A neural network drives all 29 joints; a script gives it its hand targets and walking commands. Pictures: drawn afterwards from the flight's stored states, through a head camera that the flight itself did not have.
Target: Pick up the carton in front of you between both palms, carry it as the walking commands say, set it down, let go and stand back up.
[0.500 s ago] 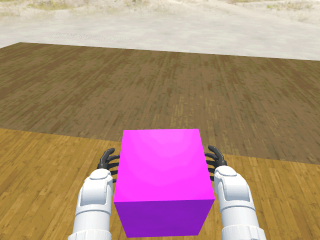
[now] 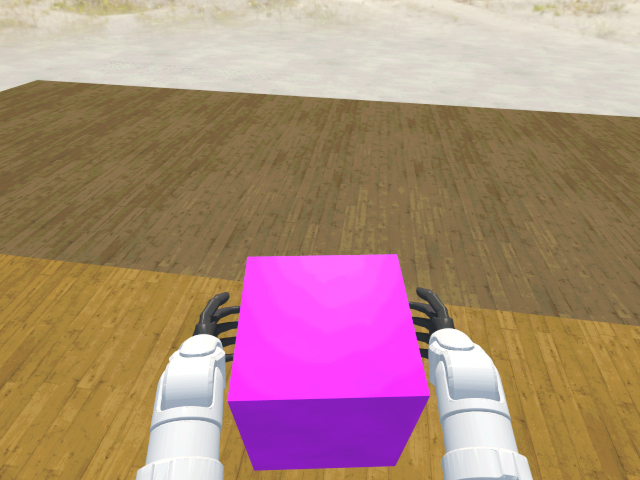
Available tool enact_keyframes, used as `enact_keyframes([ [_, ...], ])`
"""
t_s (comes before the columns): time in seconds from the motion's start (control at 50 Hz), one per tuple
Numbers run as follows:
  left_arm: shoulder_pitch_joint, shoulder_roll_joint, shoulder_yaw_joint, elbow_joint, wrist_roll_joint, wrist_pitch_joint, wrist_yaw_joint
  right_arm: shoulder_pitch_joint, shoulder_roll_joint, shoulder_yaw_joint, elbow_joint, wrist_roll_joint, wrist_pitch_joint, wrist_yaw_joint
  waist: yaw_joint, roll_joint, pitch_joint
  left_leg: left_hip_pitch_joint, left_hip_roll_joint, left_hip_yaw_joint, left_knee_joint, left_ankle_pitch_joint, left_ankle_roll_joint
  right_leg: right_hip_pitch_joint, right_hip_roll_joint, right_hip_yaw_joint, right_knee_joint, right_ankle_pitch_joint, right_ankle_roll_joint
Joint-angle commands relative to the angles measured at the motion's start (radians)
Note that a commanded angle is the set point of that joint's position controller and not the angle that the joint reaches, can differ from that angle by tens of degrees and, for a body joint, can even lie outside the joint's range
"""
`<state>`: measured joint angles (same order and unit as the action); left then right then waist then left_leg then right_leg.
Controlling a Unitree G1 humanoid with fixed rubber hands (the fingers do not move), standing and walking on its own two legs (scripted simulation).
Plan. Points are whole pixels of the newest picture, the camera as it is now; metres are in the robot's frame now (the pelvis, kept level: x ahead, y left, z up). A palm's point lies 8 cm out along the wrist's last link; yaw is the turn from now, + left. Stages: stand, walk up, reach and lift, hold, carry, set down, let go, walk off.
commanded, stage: hold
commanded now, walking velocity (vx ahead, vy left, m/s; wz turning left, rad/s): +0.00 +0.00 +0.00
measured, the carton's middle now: (323, 365) +0.31 +0.00 -0.03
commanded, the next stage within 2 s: carry in 0.42 s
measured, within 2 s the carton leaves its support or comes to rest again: neither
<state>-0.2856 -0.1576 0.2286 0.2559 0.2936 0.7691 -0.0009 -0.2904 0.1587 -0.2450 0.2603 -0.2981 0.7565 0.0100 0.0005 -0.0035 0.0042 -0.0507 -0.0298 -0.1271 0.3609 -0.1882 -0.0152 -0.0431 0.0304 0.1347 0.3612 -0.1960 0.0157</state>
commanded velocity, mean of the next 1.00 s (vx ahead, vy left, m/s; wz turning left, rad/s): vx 0.31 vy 0.00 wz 0.00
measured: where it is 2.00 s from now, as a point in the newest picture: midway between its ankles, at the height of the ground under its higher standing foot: (325, 363)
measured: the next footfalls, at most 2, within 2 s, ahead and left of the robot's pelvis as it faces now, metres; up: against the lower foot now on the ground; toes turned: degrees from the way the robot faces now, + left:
right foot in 1.02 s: +0.27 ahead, -0.12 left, +0.00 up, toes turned -10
left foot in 1.42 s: +0.64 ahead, +0.06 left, +0.00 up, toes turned +10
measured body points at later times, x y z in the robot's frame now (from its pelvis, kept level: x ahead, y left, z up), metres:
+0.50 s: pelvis +0.01 +0.00 +0.00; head -0.04 +0.00 +0.45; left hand +0.30 +0.15 +0.04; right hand +0.30 -0.15 +0.04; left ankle +0.01 +0.13 -0.74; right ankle +0.01 -0.14 -0.74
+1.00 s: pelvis +0.18 -0.03 -0.01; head +0.18 -0.04 +0.44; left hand +0.46 +0.11 +0.07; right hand +0.45 -0.19 +0.07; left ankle +0.07 +0.10 -0.75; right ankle +0.21 -0.12 -0.74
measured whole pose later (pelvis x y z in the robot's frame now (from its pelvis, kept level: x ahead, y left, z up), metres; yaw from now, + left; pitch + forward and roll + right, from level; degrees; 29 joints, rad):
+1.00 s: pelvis +0.18 -0.03 -0.01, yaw -2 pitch +6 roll -1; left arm -0.13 -0.13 0.11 -0.36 0.09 1.20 0.09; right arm -0.14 0.13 -0.08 -0.37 -0.11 1.21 -0.11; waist -0.02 0.05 -0.13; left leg -0.11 0.08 0.13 0.40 -0.38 -0.03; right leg -0.41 -0.01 -0.18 0.54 -0.32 -0.01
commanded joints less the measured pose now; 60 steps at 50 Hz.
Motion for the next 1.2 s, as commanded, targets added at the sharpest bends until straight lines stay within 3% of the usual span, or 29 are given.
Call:
enact_keyframes([
  [0.0,-0.495,-0.932,-0.547,-0.043,-0.283,-0.038,-0.246,-0.481,0.923,0.547,-0.025,0.280,-0.028,0.248,0.000,0.005,-0.223,0.059,-0.067,0.067,-0.051,0.160,-0.006,0.026,0.070,-0.073,-0.055,0.163,0.005],
  [0.38,-0.474,-0.917,-0.555,-0.070,-0.287,-0.036,-0.245,-0.454,0.923,0.558,-0.052,0.287,-0.021,0.240,-0.001,0.000,-0.214,0.050,-0.070,0.067,-0.050,0.160,-0.003,0.033,0.067,-0.068,-0.056,0.172,0.008],
  [0.4,-0.499,-0.926,-0.566,-0.067,-0.296,-0.035,-0.245,-0.475,0.922,0.563,-0.057,0.300,-0.021,0.239,-0.003,0.026,-0.204,-0.067,0.106,0.048,0.025,-0.002,0.005,-0.107,-0.105,-0.039,0.026,0.021,-0.012],
  [0.44,-0.501,-0.929,-0.590,-0.105,-0.314,-0.033,-0.240,-0.472,0.931,0.593,-0.085,0.316,-0.018,0.232,-0.001,0.033,-0.190,-0.166,0.102,-0.018,-0.046,-0.441,0.025,-0.191,-0.076,-0.012,0.004,-0.398,-0.019],
  [0.46,-0.509,-0.933,-0.613,-0.134,-0.331,-0.029,-0.236,-0.482,0.935,0.619,-0.118,0.331,-0.014,0.227,-0.001,0.036,-0.176,-0.191,0.108,-0.025,-0.053,-0.539,0.033,-0.230,-0.066,-0.025,0.022,-0.480,-0.018],
  [0.52,-0.507,-0.927,-0.698,-0.226,-0.391,0.007,-0.221,-0.463,0.926,0.692,-0.211,0.373,0.024,0.202,-0.001,0.093,-0.253,-0.152,0.165,-0.055,-0.052,-0.426,0.059,-0.248,-0.037,-0.129,0.160,-0.252,-0.012],
  [0.56,-0.497,-0.904,-0.751,-0.295,-0.430,0.053,-0.210,-0.443,0.899,0.739,-0.281,0.402,0.071,0.184,-0.003,0.131,-0.299,-0.152,0.198,-0.076,-0.063,-0.459,0.089,-0.247,-0.017,-0.184,0.153,-0.229,-0.014],
  [0.58,-0.503,-0.891,-0.770,-0.326,-0.448,0.081,-0.205,-0.452,0.885,0.759,-0.316,0.418,0.100,0.176,-0.002,0.116,-0.288,-0.195,0.191,-0.051,-0.048,-0.483,0.086,-0.226,-0.027,-0.175,0.112,-0.255,-0.021],
  [0.6,-0.513,-0.877,-0.786,-0.353,-0.466,0.111,-0.200,-0.460,0.873,0.779,-0.346,0.435,0.131,0.171,-0.001,0.061,-0.266,-0.262,0.163,0.005,0.014,-0.473,0.068,-0.190,-0.069,-0.116,0.043,-0.307,-0.036],
  [0.64,-0.474,-0.830,-0.795,-0.377,-0.489,0.174,-0.187,-0.468,0.844,0.814,-0.392,0.469,0.198,0.162,0.019,-0.214,-0.233,-0.493,0.051,0.206,0.352,-0.321,0.000,-0.036,-0.277,0.205,-0.152,-0.430,-0.121],
  [0.66,-0.450,-0.815,-0.794,-0.392,-0.493,0.203,-0.177,-0.480,0.836,0.834,-0.420,0.500,0.230,0.161,0.023,-0.269,-0.181,-0.604,0.049,0.233,0.321,-0.328,-0.003,0.024,-0.339,0.302,-0.162,-0.303,-0.172],
  [0.68,-0.441,-0.813,-0.798,-0.426,-0.502,0.230,-0.166,-0.493,0.840,0.854,-0.443,0.532,0.257,0.162,0.025,-0.229,-0.180,-0.592,0.061,0.223,0.281,-0.327,0.007,0.031,-0.348,0.291,-0.142,-0.168,-0.196],
  [0.7,-0.435,-0.810,-0.804,-0.467,-0.513,0.255,-0.158,-0.476,0.849,0.867,-0.461,0.560,0.279,0.163,0.022,-0.177,-0.214,-0.526,0.050,0.241,0.215,-0.284,0.011,0.031,-0.329,0.217,-0.106,-0.073,-0.187],
  [0.74,-0.414,-0.821,-0.826,-0.542,-0.538,0.301,-0.148,-0.417,0.867,0.878,-0.497,0.593,0.315,0.161,0.009,-0.121,-0.310,-0.246,0.014,0.305,0.035,-0.111,0.016,-0.056,-0.243,0.011,-0.003,-0.049,-0.127],
  [0.76,-0.379,-0.828,-0.834,-0.568,-0.547,0.321,-0.146,-0.379,0.871,0.875,-0.513,0.597,0.333,0.158,0.004,-0.093,-0.354,-0.027,0.042,0.283,-0.006,-0.059,0.019,-0.191,-0.196,-0.084,0.070,-0.104,-0.094],
  [0.78,-0.372,-0.831,-0.841,-0.600,-0.559,0.345,-0.151,-0.336,0.866,0.863,-0.519,0.584,0.348,0.152,-0.015,0.040,-0.371,0.125,0.167,0.090,-0.085,-0.155,0.062,-0.341,-0.126,-0.206,0.255,-0.122,-0.054],
  [0.8,-0.376,-0.835,-0.853,-0.617,-0.580,0.370,-0.160,-0.287,0.850,0.847,-0.525,0.563,0.362,0.145,-0.024,0.252,-0.349,0.282,0.360,-0.191,-0.096,-0.078,0.156,-0.600,-0.069,-0.274,0.439,-0.214,-0.019],
  [0.82,-0.381,-0.838,-0.864,-0.621,-0.593,0.387,-0.172,-0.273,0.843,0.844,-0.547,0.544,0.376,0.137,-0.034,0.286,-0.287,0.319,0.434,-0.278,-0.075,0.111,0.243,-0.753,-0.063,-0.253,0.461,-0.366,-0.028],
  [0.84,-0.375,-0.848,-0.860,-0.620,-0.602,0.396,-0.180,-0.277,0.864,0.848,-0.577,0.544,0.393,0.131,-0.038,0.214,-0.257,0.332,0.443,-0.257,-0.065,0.265,0.260,-0.806,-0.078,-0.230,0.483,-0.417,-0.037],
  [0.88,-0.345,-0.855,-0.857,-0.656,-0.618,0.410,-0.187,-0.285,0.894,0.853,-0.650,0.561,0.409,0.127,-0.038,0.108,-0.288,0.330,0.413,-0.151,-0.073,0.242,0.211,-0.766,-0.092,-0.224,0.370,-0.354,-0.035],
  [0.94,-0.353,-0.855,-0.846,-0.700,-0.623,0.425,-0.172,-0.359,0.865,0.867,-0.724,0.597,0.438,0.131,-0.021,0.161,-0.325,0.132,0.312,0.079,-0.068,0.148,0.124,-0.458,-0.044,-0.310,0.180,-0.128,-0.029],
  [0.98,-0.329,-0.831,-0.825,-0.705,-0.607,0.439,-0.157,-0.351,0.834,0.870,-0.731,0.617,0.459,0.137,0.003,0.107,-0.348,-0.134,0.228,0.242,0.070,0.059,0.068,-0.046,-0.004,-0.381,0.051,0.022,-0.035],
  [1.0,-0.308,-0.813,-0.808,-0.693,-0.594,0.448,-0.150,-0.347,0.810,0.863,-0.730,0.621,0.470,0.139,0.017,0.023,-0.386,-0.295,0.192,0.312,0.232,0.027,0.035,0.175,-0.074,-0.301,0.045,-0.026,-0.056],
  [1.02,-0.287,-0.784,-0.786,-0.668,-0.566,0.455,-0.143,-0.383,0.780,0.863,-0.748,0.634,0.487,0.145,0.043,-0.244,-0.386,-0.504,0.080,0.362,0.542,-0.162,-0.025,0.257,-0.342,0.176,-0.129,-0.174,-0.133],
  [1.04,-0.311,-0.784,-0.776,-0.652,-0.555,0.461,-0.137,-0.427,0.772,0.869,-0.743,0.649,0.504,0.152,0.035,-0.299,-0.342,-0.693,0.043,0.256,0.697,-0.339,-0.008,0.309,-0.460,0.392,-0.153,-0.068,-0.255],
  [1.06,-0.332,-0.790,-0.777,-0.665,-0.559,0.471,-0.132,-0.430,0.779,0.864,-0.714,0.653,0.510,0.157,0.025,-0.179,-0.317,-0.759,0.105,0.176,0.804,-0.342,0.024,0.288,-0.485,0.368,-0.128,0.033,-0.278],
  [1.1,-0.374,-0.820,-0.789,-0.672,-0.573,0.482,-0.131,-0.411,0.810,0.846,-0.662,0.650,0.512,0.161,0.022,-0.026,-0.328,-0.764,0.159,0.157,0.799,-0.246,0.037,0.263,-0.432,0.202,-0.106,0.187,-0.226],
  [1.14,-0.402,-0.857,-0.812,-0.671,-0.592,0.482,-0.142,-0.383,0.849,0.839,-0.625,0.626,0.503,0.157,0.020,-0.039,-0.319,-0.701,0.153,0.187,0.658,-0.149,0.024,0.229,-0.364,0.034,-0.132,0.284,-0.158],
  [1.18,-0.392,-0.876,-0.826,-0.664,-0.609,0.477,-0.160,-0.342,0.883,0.834,-0.604,0.594,0.487,0.148,0.018,-0.085,-0.306,-0.688,0.117,0.231,0.570,-0.090,0.014,0.234,-0.320,-0.056,-0.136,0.373,-0.145],
])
